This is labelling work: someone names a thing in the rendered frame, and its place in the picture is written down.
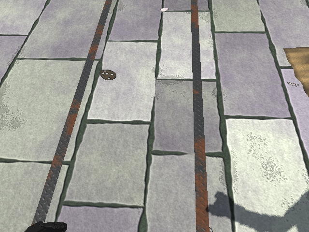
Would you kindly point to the robot left hand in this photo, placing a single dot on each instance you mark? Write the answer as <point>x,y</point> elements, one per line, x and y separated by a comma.
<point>40,226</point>

